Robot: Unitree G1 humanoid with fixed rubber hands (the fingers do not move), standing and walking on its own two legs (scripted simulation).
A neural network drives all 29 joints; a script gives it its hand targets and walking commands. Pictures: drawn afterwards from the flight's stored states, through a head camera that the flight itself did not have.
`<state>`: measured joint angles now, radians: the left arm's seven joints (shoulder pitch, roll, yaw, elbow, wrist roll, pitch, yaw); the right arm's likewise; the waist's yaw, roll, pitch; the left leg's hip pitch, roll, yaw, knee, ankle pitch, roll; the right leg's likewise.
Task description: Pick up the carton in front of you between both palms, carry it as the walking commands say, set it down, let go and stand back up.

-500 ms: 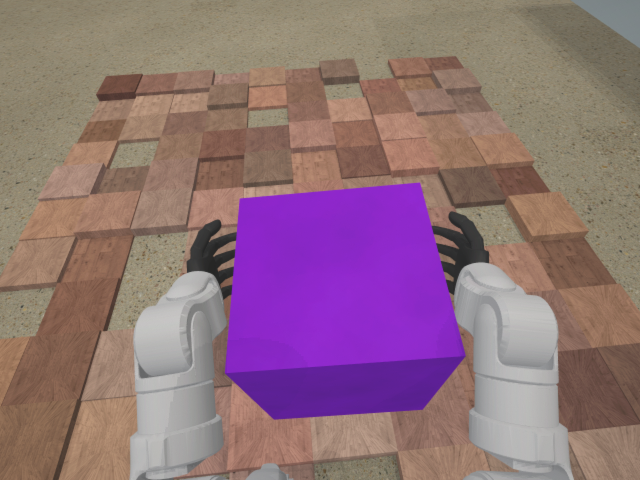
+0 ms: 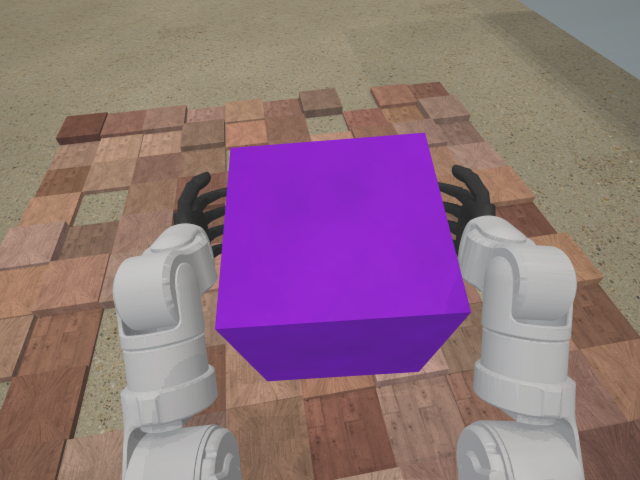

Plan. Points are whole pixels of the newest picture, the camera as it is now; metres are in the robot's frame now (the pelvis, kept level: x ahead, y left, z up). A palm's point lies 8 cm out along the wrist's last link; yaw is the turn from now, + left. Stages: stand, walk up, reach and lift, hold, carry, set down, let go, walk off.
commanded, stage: carry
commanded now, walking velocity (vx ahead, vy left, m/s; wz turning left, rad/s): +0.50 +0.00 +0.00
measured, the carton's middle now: (335, 273) +0.36 +0.00 +0.09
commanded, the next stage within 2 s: none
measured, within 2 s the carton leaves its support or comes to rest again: neither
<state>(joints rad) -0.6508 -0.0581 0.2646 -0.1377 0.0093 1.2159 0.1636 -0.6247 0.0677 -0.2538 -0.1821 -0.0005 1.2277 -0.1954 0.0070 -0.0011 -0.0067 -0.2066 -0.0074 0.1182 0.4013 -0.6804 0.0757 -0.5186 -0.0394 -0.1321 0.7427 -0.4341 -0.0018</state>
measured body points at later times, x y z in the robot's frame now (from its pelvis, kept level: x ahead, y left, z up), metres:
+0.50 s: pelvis +0.33 +0.04 -0.01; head +0.37 +0.05 +0.44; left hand +0.71 +0.19 +0.13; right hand +0.70 -0.11 +0.14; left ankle +0.40 +0.11 -0.72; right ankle +0.18 -0.08 -0.63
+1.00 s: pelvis +0.68 +0.00 -0.01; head +0.71 -0.01 +0.44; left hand +1.02 +0.17 +0.08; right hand +1.03 -0.13 +0.08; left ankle +0.52 +0.12 -0.62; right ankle +0.77 -0.05 -0.73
